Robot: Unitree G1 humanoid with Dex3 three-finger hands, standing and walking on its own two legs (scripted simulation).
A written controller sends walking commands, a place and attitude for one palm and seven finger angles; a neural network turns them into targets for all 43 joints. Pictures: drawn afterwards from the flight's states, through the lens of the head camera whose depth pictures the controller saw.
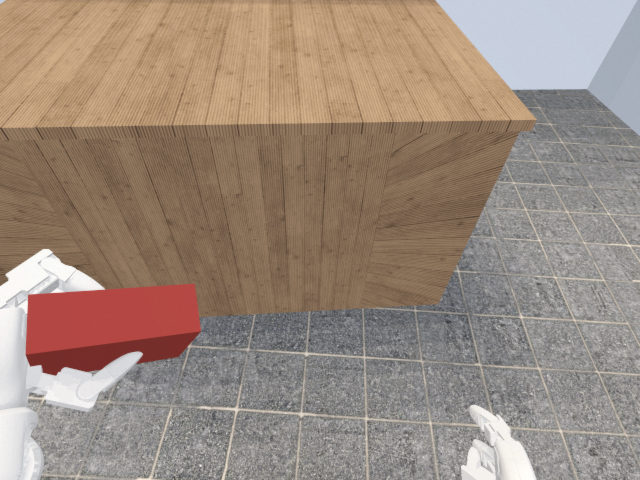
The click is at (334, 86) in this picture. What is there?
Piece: table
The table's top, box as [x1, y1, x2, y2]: [0, 0, 536, 139]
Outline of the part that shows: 0,4 0,139 531,130 536,120 435,0 5,0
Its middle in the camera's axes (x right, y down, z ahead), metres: -0.26 -0.51 +1.03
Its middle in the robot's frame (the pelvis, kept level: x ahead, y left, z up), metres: +1.10 +0.33 +0.05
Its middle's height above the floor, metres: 0.82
